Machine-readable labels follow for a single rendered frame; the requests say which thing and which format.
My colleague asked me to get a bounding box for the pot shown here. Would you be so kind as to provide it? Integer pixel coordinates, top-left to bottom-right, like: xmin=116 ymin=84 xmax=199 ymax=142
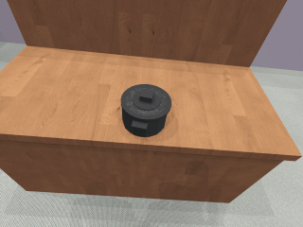
xmin=122 ymin=109 xmax=167 ymax=137

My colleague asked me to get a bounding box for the table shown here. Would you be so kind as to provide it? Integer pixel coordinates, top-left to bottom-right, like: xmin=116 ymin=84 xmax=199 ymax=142
xmin=0 ymin=0 xmax=302 ymax=203

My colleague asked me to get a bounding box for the knob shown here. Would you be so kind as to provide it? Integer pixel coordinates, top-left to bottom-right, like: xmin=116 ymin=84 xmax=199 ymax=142
xmin=139 ymin=89 xmax=154 ymax=103

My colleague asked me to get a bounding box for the lid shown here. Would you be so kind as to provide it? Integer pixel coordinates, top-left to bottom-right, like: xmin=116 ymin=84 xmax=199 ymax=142
xmin=120 ymin=84 xmax=172 ymax=121

